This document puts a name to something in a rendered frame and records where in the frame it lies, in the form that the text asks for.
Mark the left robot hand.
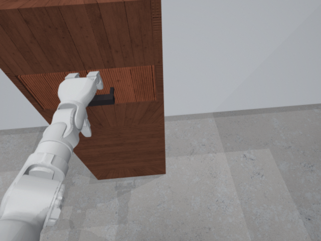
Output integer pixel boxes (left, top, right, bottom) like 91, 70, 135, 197
58, 71, 103, 137

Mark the left robot upper arm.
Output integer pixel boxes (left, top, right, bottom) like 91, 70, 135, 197
0, 174, 66, 241

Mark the robot left forearm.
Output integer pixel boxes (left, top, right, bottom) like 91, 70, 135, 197
0, 100, 86, 219

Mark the drawer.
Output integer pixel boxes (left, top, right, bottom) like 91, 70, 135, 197
18, 65, 156, 109

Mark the handle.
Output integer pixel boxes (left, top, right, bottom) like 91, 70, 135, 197
88, 87, 115, 106

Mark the cabinet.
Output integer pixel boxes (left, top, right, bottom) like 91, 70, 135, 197
0, 0, 166, 180

